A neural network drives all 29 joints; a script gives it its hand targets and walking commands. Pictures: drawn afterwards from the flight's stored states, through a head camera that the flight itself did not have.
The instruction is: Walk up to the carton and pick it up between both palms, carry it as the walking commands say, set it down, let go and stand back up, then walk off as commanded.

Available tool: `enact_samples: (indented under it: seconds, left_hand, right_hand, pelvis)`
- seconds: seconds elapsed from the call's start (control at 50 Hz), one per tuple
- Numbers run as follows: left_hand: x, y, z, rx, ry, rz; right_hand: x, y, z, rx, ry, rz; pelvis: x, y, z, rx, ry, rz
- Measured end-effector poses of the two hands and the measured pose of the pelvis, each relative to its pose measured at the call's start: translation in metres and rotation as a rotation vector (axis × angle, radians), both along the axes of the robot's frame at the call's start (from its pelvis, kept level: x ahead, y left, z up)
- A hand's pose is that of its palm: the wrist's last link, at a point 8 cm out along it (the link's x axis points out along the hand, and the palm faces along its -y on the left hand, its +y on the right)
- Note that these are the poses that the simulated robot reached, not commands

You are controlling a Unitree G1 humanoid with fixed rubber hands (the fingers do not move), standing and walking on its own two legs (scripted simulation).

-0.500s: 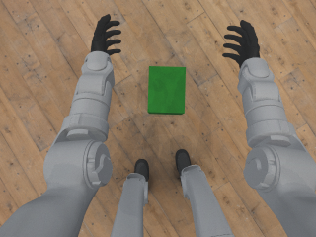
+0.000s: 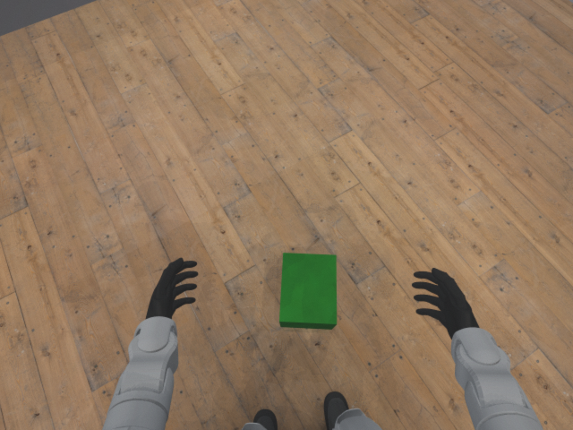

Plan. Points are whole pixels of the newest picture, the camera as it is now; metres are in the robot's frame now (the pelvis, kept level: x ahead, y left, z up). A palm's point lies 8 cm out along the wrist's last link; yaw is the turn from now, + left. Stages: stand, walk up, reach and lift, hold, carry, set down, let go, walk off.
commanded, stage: let go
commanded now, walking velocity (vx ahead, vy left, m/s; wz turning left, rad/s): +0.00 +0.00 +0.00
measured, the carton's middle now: (307, 291) +0.44 -0.05 -0.68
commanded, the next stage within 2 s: stand in 0.74 s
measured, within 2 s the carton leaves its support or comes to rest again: neither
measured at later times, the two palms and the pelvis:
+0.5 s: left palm out of the picture +0.16 +0.24 -0.04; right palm (488, 399) +0.17 -0.22 -0.05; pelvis +0.01 +0.01 +0.02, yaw +1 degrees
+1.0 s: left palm out of the picture +0.14 +0.27 -0.05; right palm (544, 396) +0.17 -0.30 -0.07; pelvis +0.02 -0.02 +0.02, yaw +2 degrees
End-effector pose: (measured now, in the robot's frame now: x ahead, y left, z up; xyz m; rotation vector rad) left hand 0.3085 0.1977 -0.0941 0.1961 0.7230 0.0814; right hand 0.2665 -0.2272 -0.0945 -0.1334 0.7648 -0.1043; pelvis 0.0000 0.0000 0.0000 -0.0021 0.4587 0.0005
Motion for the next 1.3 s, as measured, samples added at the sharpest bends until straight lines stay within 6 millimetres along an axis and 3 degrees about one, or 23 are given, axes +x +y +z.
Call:
enact_samples:
  seconds: [0.18, 0.28, 0.4, 0.58, 0.78, 1.0, 1.3]
  left_hand:
    - [-0.080, 0.035, 0.037, -0.003, 0.013, 0.003]
    - [-0.114, 0.044, 0.049, -0.016, 0.030, 0.003]
    - [-0.140, 0.050, 0.055, -0.008, 0.055, 0.006]
    - [-0.140, 0.037, 0.059, -0.012, 0.054, 0.021]
    - [-0.135, 0.024, 0.053, 0.008, 0.040, 0.046]
    - [-0.164, 0.076, 0.040, 0.188, 0.175, 0.110]
    - [-0.175, 0.085, 0.031, 0.183, 0.237, 0.128]
  right_hand:
    - [-0.075, 0.007, 0.031, -0.001, 0.028, 0.016]
    - [-0.094, 0.007, 0.041, 0.000, 0.033, 0.028]
    - [-0.099, 0.012, 0.046, 0.013, 0.028, 0.047]
    - [-0.087, 0.001, 0.049, 0.002, 0.027, 0.062]
    - [-0.090, -0.018, 0.041, -0.045, 0.080, 0.045]
    - [-0.096, -0.071, 0.028, -0.177, 0.118, 0.026]
    - [-0.094, -0.072, 0.022, -0.207, 0.163, 0.033]
  pelvis:
    - [0.004, 0.013, 0.018, -0.008, -0.242, -0.001]
    - [0.006, 0.017, 0.022, -0.009, -0.362, -0.002]
    - [0.007, 0.015, 0.023, -0.006, -0.473, 0.003]
    - [0.010, 0.000, 0.023, 0.003, -0.544, 0.019]
    - [0.017, -0.017, 0.018, 0.004, -0.537, 0.019]
    - [0.024, -0.023, 0.016, 0.003, -0.457, 0.038]
    - [0.031, -0.017, 0.019, 0.002, -0.461, 0.039]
